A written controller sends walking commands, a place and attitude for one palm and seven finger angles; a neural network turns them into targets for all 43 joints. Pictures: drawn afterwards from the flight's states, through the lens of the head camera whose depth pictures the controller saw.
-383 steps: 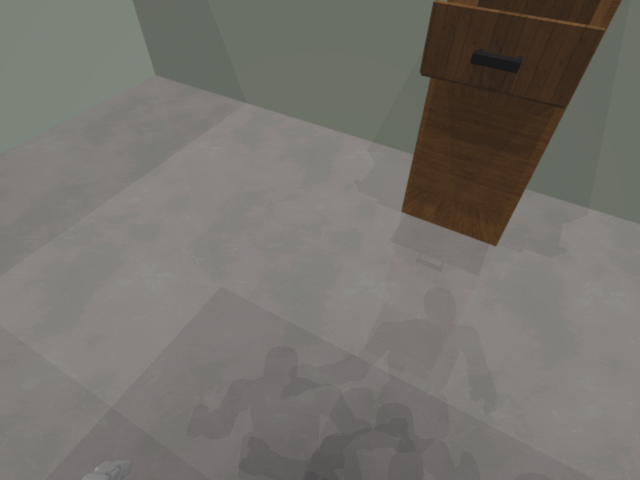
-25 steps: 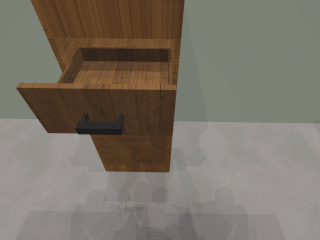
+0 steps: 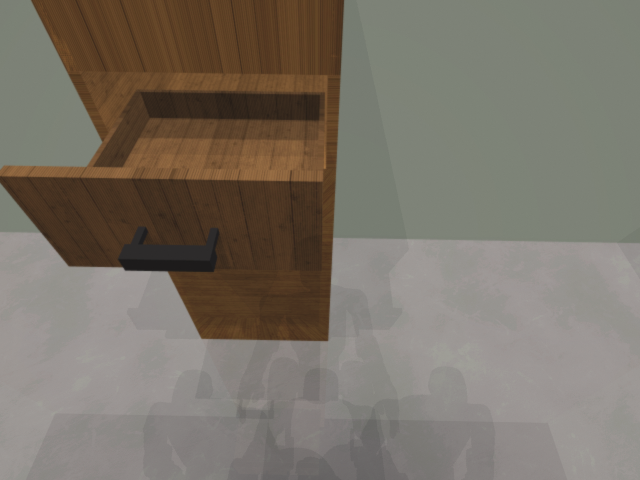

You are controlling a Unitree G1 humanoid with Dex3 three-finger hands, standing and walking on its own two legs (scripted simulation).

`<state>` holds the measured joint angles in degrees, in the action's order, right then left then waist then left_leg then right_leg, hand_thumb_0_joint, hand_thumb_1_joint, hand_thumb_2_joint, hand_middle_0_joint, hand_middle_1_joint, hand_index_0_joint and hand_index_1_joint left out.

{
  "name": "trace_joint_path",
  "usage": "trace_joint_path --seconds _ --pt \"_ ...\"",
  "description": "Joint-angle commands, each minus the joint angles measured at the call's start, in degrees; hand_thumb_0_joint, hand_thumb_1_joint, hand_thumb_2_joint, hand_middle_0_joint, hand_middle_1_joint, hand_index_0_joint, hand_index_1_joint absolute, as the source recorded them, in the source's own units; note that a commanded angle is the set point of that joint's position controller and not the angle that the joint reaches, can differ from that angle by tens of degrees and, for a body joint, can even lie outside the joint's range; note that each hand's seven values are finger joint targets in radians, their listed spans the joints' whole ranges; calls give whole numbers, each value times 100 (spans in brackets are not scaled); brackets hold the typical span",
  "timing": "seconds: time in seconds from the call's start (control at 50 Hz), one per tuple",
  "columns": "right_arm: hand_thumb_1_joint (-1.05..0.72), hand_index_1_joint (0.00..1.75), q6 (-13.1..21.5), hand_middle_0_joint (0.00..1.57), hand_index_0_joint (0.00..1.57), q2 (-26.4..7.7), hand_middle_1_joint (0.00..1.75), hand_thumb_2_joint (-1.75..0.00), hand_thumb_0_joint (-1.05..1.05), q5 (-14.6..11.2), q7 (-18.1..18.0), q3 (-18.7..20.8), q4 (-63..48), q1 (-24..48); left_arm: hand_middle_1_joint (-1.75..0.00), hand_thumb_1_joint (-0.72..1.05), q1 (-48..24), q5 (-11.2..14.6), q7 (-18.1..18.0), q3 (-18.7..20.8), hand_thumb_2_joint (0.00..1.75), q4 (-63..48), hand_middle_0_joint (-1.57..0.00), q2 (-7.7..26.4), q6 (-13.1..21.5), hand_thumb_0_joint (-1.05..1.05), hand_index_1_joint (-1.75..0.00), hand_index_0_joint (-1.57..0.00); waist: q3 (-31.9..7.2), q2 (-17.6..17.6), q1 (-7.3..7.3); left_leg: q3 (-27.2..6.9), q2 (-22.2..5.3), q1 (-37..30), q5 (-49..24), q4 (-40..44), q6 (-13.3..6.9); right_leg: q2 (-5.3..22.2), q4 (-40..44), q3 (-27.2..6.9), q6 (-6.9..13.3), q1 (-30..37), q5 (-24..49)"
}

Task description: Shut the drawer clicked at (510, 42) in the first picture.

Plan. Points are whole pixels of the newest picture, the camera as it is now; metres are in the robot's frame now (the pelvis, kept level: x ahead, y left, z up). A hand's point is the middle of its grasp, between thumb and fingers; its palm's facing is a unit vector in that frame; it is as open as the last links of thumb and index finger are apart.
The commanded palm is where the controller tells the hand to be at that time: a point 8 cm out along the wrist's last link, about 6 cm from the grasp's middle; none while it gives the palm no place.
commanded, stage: come to a stop and stand still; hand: left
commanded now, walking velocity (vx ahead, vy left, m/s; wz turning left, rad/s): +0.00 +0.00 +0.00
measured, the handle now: (173, 245) +0.38 +0.22 +0.08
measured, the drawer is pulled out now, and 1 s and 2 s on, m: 0.25 0.25 0.25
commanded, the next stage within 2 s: look again from close up in 0.20 s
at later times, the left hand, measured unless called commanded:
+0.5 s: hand out of the picture -0.01 +0.16 -0.17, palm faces +0.03 -0.98 -0.19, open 7.3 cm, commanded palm none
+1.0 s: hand out of the picture -0.02 +0.15 -0.18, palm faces +0.05 -0.98 -0.17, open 7.3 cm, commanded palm none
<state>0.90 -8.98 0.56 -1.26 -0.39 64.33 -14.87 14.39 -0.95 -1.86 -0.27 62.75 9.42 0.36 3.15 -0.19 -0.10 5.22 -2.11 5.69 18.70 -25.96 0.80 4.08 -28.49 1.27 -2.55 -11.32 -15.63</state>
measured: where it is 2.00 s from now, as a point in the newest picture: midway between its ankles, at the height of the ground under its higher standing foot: outside the picture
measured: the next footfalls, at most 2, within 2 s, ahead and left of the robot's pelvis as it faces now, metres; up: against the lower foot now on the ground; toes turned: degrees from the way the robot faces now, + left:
none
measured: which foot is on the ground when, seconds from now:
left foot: down 0.00-1.00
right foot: down 0.00-1.00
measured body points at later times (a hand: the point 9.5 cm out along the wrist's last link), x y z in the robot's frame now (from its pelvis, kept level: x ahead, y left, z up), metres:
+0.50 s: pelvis -0.01 -0.01 +0.00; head +0.00 -0.01 +0.45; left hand -0.01 +0.21 -0.16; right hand -0.01 -0.23 -0.16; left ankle -0.05 +0.12 -0.74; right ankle -0.01 -0.15 -0.74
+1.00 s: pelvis -0.02 -0.01 +0.00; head -0.01 -0.01 +0.45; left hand -0.03 +0.20 -0.16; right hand -0.03 -0.22 -0.16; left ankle -0.05 +0.12 -0.74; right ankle +0.00 -0.15 -0.74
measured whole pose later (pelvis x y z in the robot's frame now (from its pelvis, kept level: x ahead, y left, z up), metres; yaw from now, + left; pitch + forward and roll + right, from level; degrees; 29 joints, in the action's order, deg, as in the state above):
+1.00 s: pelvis -0.02 -0.01 +0.00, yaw +1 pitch -2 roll +0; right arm 0.7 -6.9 0.8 -1.0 -0.2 65.4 -17.4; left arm 16.7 -1.4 -1.4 0.3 63.5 8.5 0.2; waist 2.2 1.0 -0.8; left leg 4.2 -3.2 7.1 17.1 -26.0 1.7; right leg 3.1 -28.1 2.3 -1.1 -12.2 -14.3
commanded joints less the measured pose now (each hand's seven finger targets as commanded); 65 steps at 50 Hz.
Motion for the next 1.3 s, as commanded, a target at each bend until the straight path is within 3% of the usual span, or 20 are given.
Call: trace_joint_path --seconds 0.0,0.46,0.62,0.86,0.9,0.96,1.02,1.1,1.14,1.16,1.2,1.22,1.24,1.26,1.28 --pt "-90 30 37 20 20 -491 30 -90 0 13 -38 116 -100 -311 -30 90 320 26 -37 108 90 -140 -20 634 76 0 -30 -20 -45 109 4 -286 -376 291 -1357 447 -164 292 411 -251 378 172 1845" --pt "-90 30 65 20 20 -447 30 -90 0 8 -48 94 12 -399 -30 90 403 29 -23 116 90 -82 -20 560 84 0 -30 -20 -1 14 -29 -345 -432 414 -1270 632 -127 229 606 -211 376 235 1437" --pt "-90 30 39 20 20 -363 30 -90 0 10 -50 101 39 -458 -30 90 453 25 -20 107 90 -64 -20 499 66 0 -30 -20 185 98 -32 -365 -416 494 -975 706 -132 186 709 -225 375 83 1028" --pt "-90 30 71 20 20 -330 30 -90 0 6 -52 110 50 -542 -30 90 490 18 -23 125 90 -48 -20 482 84 0 -30 -20 126 8 -45 -360 -420 531 -1077 703 -129 208 660 -196 376 127 1121" --pt "-90 30 29 20 20 -309 30 -90 0 31 -35 109 82 -628 -30 90 568 -2 -13 137 90 -26 -20 444 58 0 -30 -20 154 22 -55 -306 -347 601 -295 632 -142 177 677 -224 419 47 163" --pt "-90 30 -54 20 20 -312 30 -90 0 71 20 148 33 -735 -30 90 583 -47 23 208 90 -126 -20 501 -9 0 -30 -20 597 35 -72 -312 -249 1014 933 623 -221 143 721 -297 482 -366 -1341" --pt "-90 30 -75 20 20 -254 30 -90 0 88 43 175 -84 -781 -30 90 739 -57 51 277 90 -182 -20 540 -13 0 -30 -20 744 311 -95 -219 -107 1212 1063 273 -271 231 850 -543 612 -515 -1890" --pt "-90 30 15 20 20 -122 30 -90 0 84 54 161 -184 -913 -30 90 916 -29 60 377 90 -202 -20 612 34 0 -30 -20 555 694 -90 4 66 1233 500 -374 -262 529 888 -824 843 -423 -1745" --pt "-90 30 81 20 20 -121 30 -90 0 69 43 161 -166 -1063 -30 90 846 -33 72 402 90 -250 -20 561 51 0 -30 -20 484 445 -7 -61 6 985 170 -254 -289 443 536 -584 836 -495 -1207" --pt "-90 30 120 20 20 -166 30 -90 0 62 29 168 -119 -1191 -30 90 773 -33 81 398 90 -292 -20 487 64 0 -30 -20 422 142 56 -202 -131 706 -221 -86 -330 295 172 -296 761 -601 -783" --pt "-90 30 191 20 20 -502 30 -90 0 68 -33 228 47 -1620 -30 90 514 -47 101 343 90 -438 -20 189 97 0 -30 -20 241 -1140 224 -1021 -884 18 -1538 426 -659 -258 -1127 530 535 -1075 -311" --pt "-90 30 187 20 20 -565 30 -90 0 78 -92 237 139 -1806 -30 90 284 -69 82 304 90 -541 -20 44 117 0 -30 -20 412 -1418 302 -1432 -1270 -301 -2896 527 -940 -412 -1563 721 460 -1602 -775" --pt "-90 30 177 20 20 -504 30 -90 0 103 -130 191 156 -1788 -30 90 157 -46 61 279 90 -574 -20 21 129 0 -30 -20 529 -1283 284 -1515 -1451 -481 -4136 427 -1122 -339 -1746 606 478 -1867 -1372" --pt "-90 30 170 20 20 -471 30 -90 0 119 -157 162 128 -1640 -30 90 144 -11 58 282 90 -555 -20 -10 135 0 -30 -20 558 -1129 215 -1323 -1424 -452 -4966 249 -1116 -238 -1448 532 505 -1693 -1453" --pt "-90 30 157 20 20 -465 30 -90 0 104 -176 148 73 -1401 -30 90 303 15 58 296 90 -487 -20 -6 143 0 -30 -20 460 -951 58 -992 -1215 -312 -5379 -33 -927 -188 -749 517 504 -1127 -899"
